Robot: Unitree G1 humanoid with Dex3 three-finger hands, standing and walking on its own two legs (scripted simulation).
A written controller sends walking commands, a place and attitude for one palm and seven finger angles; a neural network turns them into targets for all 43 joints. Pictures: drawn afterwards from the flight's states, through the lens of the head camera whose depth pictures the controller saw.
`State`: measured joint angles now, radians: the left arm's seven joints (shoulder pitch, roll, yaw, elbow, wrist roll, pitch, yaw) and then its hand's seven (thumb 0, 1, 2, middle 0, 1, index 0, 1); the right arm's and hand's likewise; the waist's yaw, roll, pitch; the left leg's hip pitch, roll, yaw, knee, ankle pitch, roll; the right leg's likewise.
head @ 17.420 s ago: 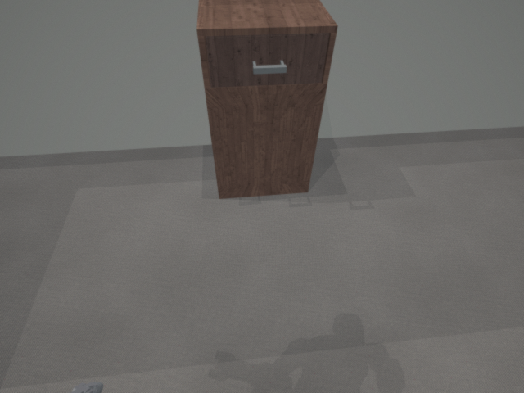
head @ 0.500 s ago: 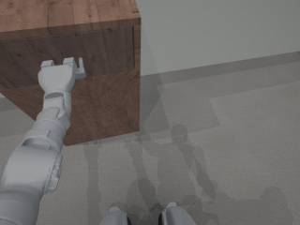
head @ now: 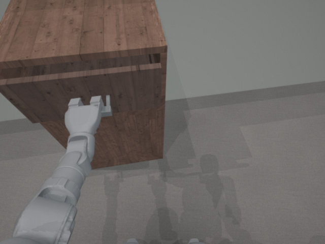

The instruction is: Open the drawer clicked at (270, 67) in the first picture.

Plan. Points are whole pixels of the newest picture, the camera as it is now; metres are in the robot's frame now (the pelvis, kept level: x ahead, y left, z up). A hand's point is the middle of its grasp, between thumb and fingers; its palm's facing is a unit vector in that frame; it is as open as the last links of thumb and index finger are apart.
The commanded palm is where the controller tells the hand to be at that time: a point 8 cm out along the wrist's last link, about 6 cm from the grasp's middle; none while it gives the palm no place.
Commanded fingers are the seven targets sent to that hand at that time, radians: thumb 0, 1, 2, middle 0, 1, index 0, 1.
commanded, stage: pull the drawer open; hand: left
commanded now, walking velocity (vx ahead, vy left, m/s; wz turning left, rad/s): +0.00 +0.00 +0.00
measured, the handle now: (90, 107) +0.49 +0.20 -0.01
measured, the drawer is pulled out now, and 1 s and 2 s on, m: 0.05 0.18 0.30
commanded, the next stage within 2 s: none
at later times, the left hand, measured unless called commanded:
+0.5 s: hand (90, 150) +0.36 +0.19 -0.03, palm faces -0.03 -0.04 -1.00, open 5.7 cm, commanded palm +0.32 +0.19 +0.02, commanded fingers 0.00 0.90 0.90 -0.40 -1.35 -0.40 -1.35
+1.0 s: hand (90, 170) +0.31 +0.18 -0.03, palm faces -0.02 -0.05 -1.00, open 5.7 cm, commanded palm +0.26 +0.19 +0.02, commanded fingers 0.00 0.90 0.90 -0.40 -1.35 -0.40 -1.35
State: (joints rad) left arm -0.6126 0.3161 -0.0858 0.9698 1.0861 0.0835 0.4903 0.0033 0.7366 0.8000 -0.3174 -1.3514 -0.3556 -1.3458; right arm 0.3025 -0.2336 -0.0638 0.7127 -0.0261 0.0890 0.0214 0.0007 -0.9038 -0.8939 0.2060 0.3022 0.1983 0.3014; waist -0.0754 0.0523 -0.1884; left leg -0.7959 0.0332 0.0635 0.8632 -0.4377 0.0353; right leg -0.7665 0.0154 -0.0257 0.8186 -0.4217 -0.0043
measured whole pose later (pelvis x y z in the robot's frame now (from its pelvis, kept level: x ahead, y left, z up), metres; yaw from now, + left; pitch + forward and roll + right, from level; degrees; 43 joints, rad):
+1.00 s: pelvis -0.01 -0.02 +0.01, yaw +1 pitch +13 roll +0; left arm -0.20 0.24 -0.18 0.62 1.09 0.13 0.52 0.01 0.73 0.82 -0.31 -1.35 -0.38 -1.34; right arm 0.20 -0.23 -0.05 0.69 -0.01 0.06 -0.01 0.01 -0.90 -0.89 0.20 0.30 0.20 0.30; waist 0.00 0.04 -0.16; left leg -0.63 0.02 0.06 0.79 -0.40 0.01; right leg -0.62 0.01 -0.03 0.80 -0.41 -0.03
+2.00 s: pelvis -0.02 -0.03 +0.00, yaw +1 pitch +10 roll +1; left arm 0.30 0.23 -0.21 0.17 1.11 0.12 0.53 0.03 0.72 0.81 -0.28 -1.36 -0.40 -1.33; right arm 0.12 -0.22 -0.02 0.63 -0.03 0.05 0.02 0.01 -0.90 -0.89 0.20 0.30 0.20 0.30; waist 0.04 0.04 -0.14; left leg -0.59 0.03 0.06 0.83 -0.41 -0.01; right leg -0.60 0.01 -0.03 0.86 -0.44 -0.05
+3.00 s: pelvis -0.03 -0.04 +0.00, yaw +2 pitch +10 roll +1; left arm 0.26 0.21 -0.25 0.17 1.12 0.16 0.54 0.00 -0.46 0.32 -0.27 -1.21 -0.32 -1.20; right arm 0.11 -0.23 -0.02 0.63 -0.04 0.06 0.01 0.01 -0.90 -0.89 0.20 0.30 0.20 0.30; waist 0.06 0.05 -0.14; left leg -0.63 0.02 0.04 0.87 -0.42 -0.01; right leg -0.62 0.01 -0.05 0.90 -0.46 -0.05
